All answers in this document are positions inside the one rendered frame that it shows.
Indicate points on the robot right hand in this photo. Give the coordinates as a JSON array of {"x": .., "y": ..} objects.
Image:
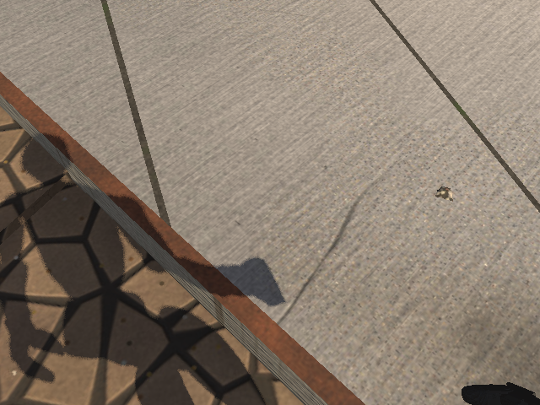
[{"x": 499, "y": 395}]

